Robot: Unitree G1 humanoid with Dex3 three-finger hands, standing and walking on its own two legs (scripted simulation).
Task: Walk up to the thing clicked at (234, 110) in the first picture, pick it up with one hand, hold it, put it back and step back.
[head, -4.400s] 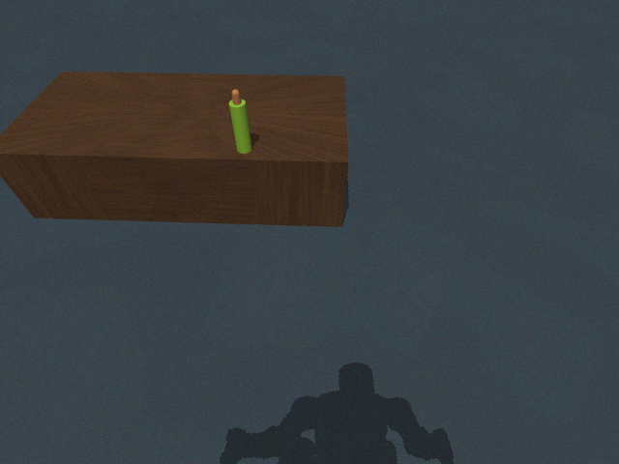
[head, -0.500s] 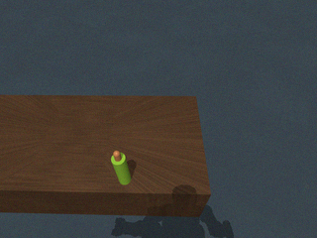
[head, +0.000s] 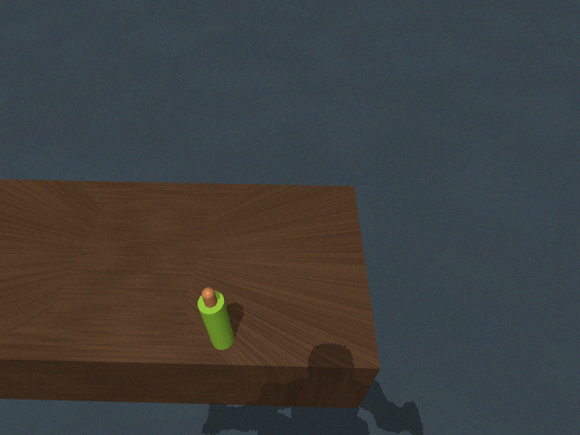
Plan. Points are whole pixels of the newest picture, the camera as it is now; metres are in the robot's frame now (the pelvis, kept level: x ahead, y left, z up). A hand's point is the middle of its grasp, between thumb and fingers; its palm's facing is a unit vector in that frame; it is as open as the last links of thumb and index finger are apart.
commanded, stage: walk up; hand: left
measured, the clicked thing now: (215, 317) +0.43 +0.19 -0.30
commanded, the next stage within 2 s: stand in 0.60 s
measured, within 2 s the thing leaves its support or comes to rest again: neither
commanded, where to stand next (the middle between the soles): +0.06 -0.01 m, yaw -1 degrees
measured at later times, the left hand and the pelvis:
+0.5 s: hand out of the picture +0.09 +0.25 -0.16, palm faces +0.00 -0.94 -0.33, open 7.3 cm; pelvis +0.01 +0.00 +0.00, yaw +0 degrees
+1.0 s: hand out of the picture +0.09 +0.25 -0.16, palm faces -0.02 -0.94 -0.34, open 7.3 cm; pelvis +0.01 +0.00 +0.00, yaw +0 degrees
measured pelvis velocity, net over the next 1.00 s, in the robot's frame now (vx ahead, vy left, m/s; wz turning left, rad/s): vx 0.01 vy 0.00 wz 0.00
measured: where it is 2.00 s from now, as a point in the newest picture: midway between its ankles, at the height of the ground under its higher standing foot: outside the picture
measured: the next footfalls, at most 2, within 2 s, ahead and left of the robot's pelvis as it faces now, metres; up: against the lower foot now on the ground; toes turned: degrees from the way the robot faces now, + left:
none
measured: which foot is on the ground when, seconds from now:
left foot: down 0.00-1.00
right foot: down 0.00-1.00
